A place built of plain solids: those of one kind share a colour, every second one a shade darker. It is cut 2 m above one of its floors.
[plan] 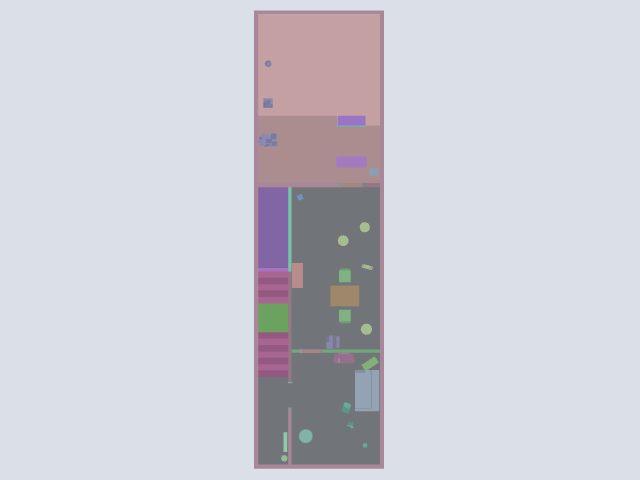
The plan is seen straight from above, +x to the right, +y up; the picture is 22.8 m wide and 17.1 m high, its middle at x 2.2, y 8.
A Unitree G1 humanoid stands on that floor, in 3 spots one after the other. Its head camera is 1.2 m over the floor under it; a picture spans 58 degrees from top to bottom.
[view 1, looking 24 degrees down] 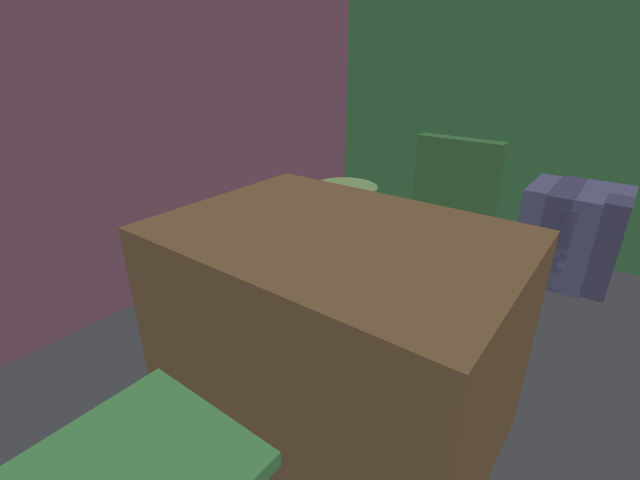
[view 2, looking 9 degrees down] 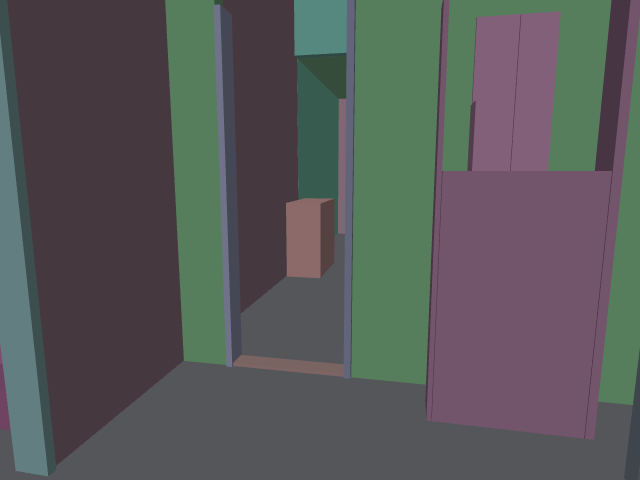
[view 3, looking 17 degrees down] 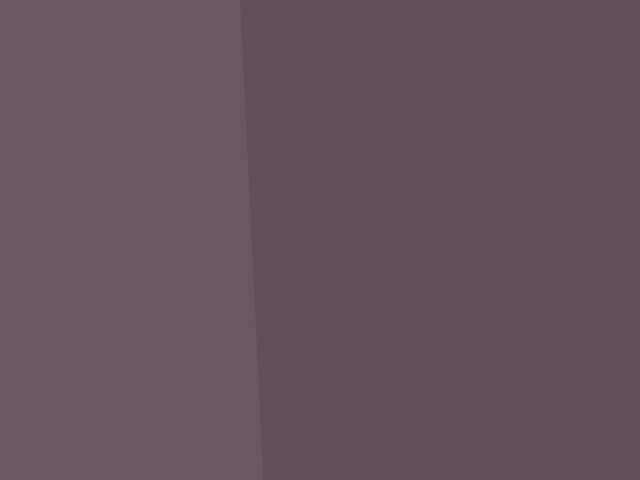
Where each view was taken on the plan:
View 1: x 2.44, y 6.95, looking -53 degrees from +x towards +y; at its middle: kitchen_table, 1.17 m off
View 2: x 2.59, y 1.60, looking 102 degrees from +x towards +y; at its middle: slotfit_kitchen_wall_table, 4.86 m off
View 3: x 0.53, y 1.02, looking -127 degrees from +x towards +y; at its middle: wall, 0.93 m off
